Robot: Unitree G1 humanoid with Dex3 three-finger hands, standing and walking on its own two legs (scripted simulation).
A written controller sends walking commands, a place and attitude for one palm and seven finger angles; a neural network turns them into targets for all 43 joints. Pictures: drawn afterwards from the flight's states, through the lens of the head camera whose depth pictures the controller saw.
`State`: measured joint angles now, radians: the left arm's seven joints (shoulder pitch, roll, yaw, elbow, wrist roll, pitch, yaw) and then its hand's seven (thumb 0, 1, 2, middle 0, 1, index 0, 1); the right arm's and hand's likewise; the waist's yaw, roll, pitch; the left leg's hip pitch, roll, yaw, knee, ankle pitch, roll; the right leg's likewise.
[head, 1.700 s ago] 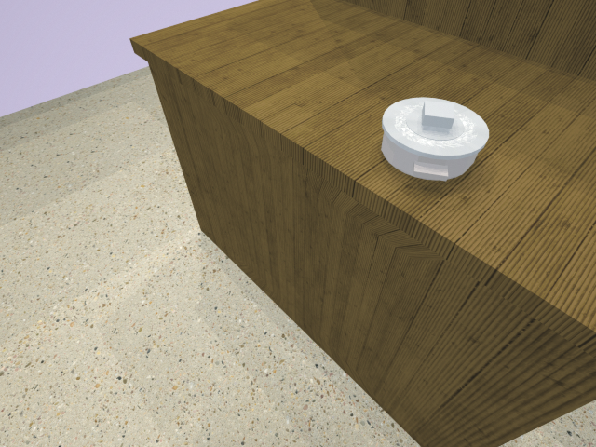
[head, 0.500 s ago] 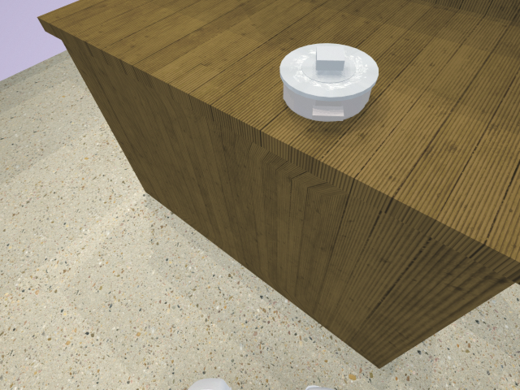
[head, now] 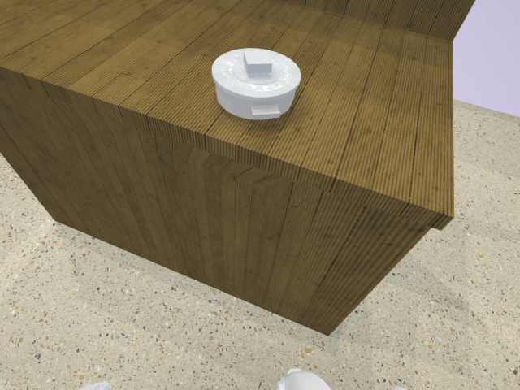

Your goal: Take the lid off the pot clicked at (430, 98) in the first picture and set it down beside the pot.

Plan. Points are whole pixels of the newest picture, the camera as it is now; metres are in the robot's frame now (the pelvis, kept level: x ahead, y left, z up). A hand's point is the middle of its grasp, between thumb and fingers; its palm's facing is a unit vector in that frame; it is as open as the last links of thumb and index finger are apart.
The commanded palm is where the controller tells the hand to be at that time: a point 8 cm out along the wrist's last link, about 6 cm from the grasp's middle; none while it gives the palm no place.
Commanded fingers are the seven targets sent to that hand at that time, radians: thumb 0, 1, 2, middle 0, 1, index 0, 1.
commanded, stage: turn to face it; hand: left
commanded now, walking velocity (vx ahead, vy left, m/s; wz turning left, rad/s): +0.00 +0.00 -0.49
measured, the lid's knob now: (257, 61) +0.65 +0.07 +0.15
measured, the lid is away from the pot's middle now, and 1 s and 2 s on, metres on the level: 0.00 0.00 0.00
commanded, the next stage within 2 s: take the last steps up to it in 0.30 s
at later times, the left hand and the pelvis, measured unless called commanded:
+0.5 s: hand out of the picture +0.14 +0.14 -0.17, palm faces -0.26 -0.95 -0.18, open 7.4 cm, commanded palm none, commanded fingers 0.00 0.90 0.90 -0.20 -0.30 -0.20 -0.30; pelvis -0.01 +0.00 -0.01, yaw -14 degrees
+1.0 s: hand out of the picture +0.08 +0.17 -0.17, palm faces -0.15 -0.97 -0.21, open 7.4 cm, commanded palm none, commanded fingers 0.00 0.90 0.90 -0.20 -0.30 -0.20 -0.30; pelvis +0.06 +0.00 +0.00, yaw -13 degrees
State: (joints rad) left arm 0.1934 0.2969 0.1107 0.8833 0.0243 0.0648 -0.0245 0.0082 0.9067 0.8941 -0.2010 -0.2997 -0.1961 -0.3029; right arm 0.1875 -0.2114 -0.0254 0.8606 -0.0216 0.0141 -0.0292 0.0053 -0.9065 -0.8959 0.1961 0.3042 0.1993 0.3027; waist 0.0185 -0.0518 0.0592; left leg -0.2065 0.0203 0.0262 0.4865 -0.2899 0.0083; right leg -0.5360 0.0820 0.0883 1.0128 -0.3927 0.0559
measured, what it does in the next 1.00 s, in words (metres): steps on the spot: right foot, then left foot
